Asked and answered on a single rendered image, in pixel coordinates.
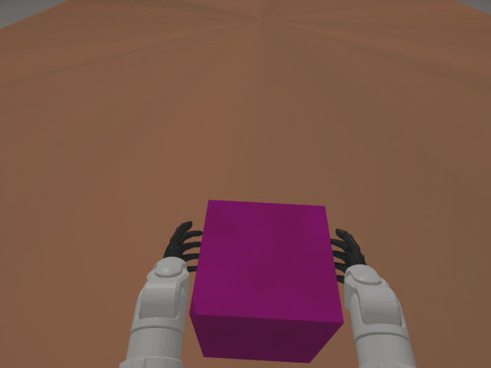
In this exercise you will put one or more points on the robot right forearm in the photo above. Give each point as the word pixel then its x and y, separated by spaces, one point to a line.
pixel 379 328

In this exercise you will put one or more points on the robot right hand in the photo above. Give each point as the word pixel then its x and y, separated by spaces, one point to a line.
pixel 351 255

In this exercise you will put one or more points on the robot left hand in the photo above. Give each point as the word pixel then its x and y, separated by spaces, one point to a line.
pixel 176 247

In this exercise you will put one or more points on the carton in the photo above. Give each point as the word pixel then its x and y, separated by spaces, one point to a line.
pixel 266 285

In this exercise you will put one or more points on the robot left forearm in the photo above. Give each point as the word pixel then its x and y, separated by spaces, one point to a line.
pixel 158 326

